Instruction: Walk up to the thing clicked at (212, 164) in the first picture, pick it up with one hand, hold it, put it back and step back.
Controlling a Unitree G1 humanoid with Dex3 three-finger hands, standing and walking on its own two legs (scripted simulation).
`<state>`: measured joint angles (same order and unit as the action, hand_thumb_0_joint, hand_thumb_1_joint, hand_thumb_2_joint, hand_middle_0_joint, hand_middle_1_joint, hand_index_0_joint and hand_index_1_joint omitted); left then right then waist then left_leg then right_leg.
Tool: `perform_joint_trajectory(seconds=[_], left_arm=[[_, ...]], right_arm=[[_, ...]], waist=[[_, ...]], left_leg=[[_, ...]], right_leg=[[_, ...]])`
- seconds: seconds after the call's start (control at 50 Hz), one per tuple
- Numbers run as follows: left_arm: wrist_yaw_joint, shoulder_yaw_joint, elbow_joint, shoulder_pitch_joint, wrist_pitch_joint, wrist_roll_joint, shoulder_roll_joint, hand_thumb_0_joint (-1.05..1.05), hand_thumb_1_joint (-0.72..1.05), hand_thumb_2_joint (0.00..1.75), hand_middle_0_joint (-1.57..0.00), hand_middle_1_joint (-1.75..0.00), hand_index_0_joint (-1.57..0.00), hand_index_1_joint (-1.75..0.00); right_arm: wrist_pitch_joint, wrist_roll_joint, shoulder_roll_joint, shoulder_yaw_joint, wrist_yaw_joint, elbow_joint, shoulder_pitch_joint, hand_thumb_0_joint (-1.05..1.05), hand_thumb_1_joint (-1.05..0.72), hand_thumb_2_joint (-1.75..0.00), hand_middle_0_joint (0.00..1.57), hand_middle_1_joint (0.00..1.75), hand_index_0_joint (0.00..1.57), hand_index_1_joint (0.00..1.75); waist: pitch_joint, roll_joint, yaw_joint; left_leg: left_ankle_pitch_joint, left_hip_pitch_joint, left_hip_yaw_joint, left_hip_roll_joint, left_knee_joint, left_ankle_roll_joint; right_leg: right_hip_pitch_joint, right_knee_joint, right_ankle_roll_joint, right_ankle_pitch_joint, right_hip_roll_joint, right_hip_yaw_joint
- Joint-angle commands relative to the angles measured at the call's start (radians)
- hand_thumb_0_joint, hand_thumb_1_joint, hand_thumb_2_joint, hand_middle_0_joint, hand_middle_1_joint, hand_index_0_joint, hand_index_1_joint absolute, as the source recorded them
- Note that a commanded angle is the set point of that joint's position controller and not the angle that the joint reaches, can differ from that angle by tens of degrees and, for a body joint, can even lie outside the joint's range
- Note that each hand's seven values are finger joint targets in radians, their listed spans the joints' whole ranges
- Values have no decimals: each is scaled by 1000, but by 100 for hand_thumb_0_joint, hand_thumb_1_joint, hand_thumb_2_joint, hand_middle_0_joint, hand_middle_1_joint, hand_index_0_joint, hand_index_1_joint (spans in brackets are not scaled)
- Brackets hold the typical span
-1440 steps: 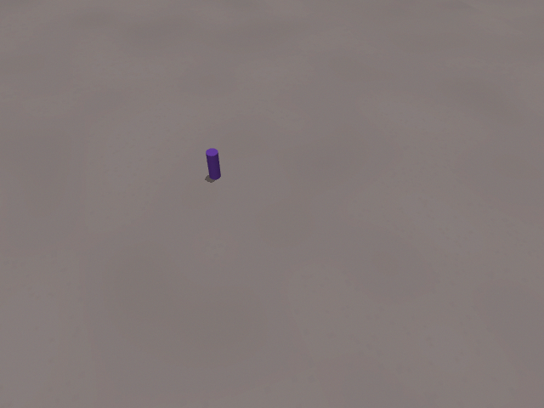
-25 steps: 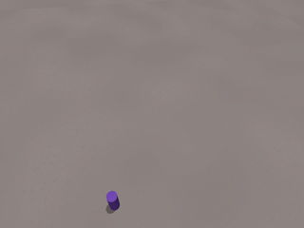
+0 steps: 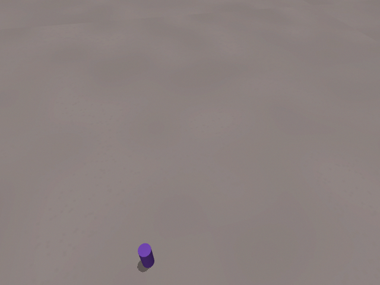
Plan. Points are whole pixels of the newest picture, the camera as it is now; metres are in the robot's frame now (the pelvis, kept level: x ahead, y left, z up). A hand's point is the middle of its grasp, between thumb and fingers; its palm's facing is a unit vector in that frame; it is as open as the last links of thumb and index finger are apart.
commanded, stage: stand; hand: left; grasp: from the side
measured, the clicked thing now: (146, 256) +0.41 +0.20 -0.70
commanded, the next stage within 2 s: step back in 1.34 s
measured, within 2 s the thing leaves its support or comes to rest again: neither
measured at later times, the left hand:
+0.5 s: hand out of the picture +0.07 +0.24 -0.16, palm faces -0.03 -0.94 -0.33, open 7.4 cm
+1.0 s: hand out of the picture +0.10 +0.24 -0.15, palm faces -0.03 -0.94 -0.34, open 7.4 cm
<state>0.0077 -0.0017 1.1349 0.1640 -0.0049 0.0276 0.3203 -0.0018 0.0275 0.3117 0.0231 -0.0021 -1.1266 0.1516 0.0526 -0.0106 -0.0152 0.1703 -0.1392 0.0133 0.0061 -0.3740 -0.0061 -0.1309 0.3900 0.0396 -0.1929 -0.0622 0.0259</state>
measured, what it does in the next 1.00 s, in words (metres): stands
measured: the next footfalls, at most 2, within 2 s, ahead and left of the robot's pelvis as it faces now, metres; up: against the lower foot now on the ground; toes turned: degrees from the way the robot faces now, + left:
right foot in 2.00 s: -0.08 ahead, -0.11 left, +0.00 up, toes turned -2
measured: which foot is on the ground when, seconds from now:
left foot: down 0.00-1.00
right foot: down 0.00-1.00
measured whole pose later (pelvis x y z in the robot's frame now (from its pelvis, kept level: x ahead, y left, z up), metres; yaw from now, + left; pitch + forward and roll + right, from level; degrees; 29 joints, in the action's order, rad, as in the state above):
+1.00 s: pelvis +0.02 -0.01 +0.00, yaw -1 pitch -2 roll +0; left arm 0.00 0.00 1.15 0.11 -0.01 0.01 0.33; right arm 0.01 0.02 0.34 0.01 0.00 -1.16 0.11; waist 0.05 -0.01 0.00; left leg 0.17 -0.10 0.03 0.03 -0.31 -0.02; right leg -0.10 0.33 0.03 -0.19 -0.04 0.02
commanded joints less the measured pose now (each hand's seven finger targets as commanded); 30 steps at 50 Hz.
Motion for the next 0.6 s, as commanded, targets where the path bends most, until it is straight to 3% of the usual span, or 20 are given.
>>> perform_joint_trajectory(seconds=[0.0,0.34,0.5,0.54,0.58], left_arm=[[19,-36,-42,-45,-27,-1,203,0,90,90,-20,-30,-20,-30],[13,-37,-27,-69,-25,-9,217,0,90,90,-20,-30,-20,-30],[11,-35,-29,-75,-28,-12,210,0,90,90,-20,-30,-20,-30],[12,-38,-30,-93,-25,-12,216,0,90,90,-20,-30,-20,-30],[12,-39,-29,-93,-23,-13,215,0,90,90,-20,-30,-20,-30]], right_arm=[[22,-4,196,33,-12,48,-43,0,-90,-90,20,30,20,30],[22,-8,208,20,-11,27,-44,0,-90,-90,20,30,20,30],[29,-12,219,18,-12,25,-64,0,-90,-90,20,30,20,30],[28,-11,222,19,-13,22,-58,0,-90,-90,20,30,20,30],[26,-11,222,19,-13,19,-58,0,-90,-90,20,30,20,30]], waist=[[-22,31,10],[-41,13,14],[-67,11,9],[-64,13,16],[-52,17,15]], left_leg=[[33,-24,-95,95,92,19],[6,-16,-82,107,107,18],[-138,35,-79,120,91,14],[-76,19,-73,119,105,13],[-75,16,-72,119,110,12]], right_leg=[[-24,-105,-44,-39,-67,-79],[8,-108,-49,13,-69,-85],[24,-98,-45,142,-74,-80],[25,-105,-46,99,-72,-82],[18,-107,-46,92,-72,-82]])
